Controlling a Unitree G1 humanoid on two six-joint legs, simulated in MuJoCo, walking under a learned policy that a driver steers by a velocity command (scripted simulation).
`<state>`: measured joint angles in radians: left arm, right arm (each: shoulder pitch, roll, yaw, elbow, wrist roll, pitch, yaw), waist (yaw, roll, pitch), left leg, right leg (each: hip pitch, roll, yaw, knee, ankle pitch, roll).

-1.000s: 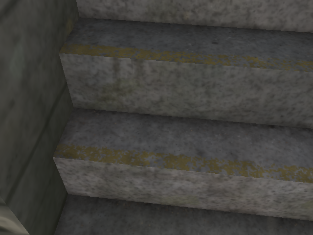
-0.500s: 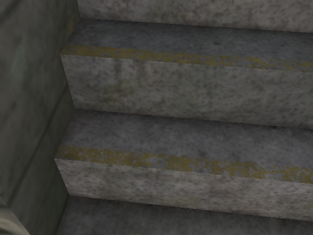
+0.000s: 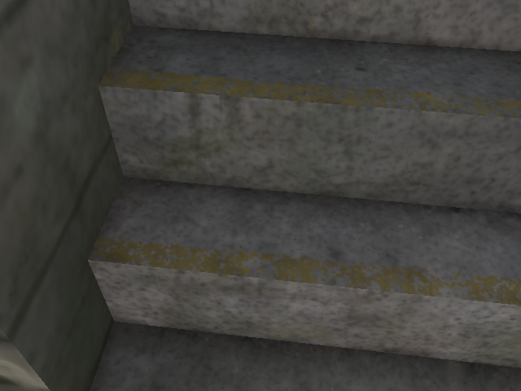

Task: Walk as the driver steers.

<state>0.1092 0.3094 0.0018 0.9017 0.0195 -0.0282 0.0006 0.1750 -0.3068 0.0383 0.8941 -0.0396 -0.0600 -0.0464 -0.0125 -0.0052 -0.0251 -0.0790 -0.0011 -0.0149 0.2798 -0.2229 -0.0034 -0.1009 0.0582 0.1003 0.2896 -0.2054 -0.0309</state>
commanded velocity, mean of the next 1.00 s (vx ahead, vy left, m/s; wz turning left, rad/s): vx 0.06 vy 0.00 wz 0.00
